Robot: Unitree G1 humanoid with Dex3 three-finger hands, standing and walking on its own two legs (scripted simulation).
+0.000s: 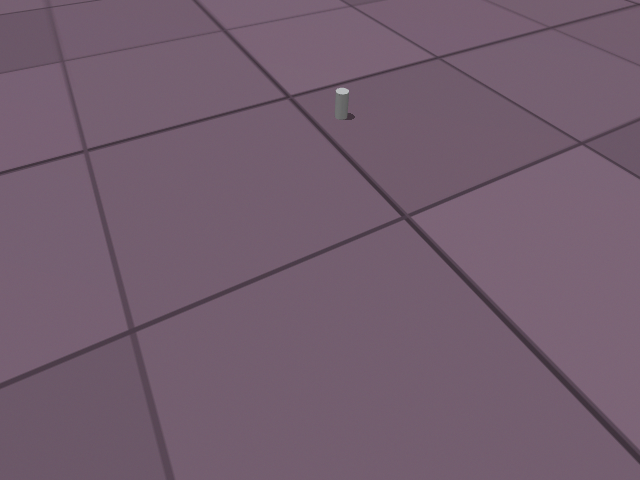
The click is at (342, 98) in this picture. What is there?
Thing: squat round
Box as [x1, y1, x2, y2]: [335, 88, 348, 119]
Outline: 338,88 336,89 335,96 335,117 338,119 343,119 346,117 347,114 348,90 345,88
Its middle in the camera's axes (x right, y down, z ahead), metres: +0.13 -0.79 +2.26
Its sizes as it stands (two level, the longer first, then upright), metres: 0.076 0.076 0.159
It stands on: the floor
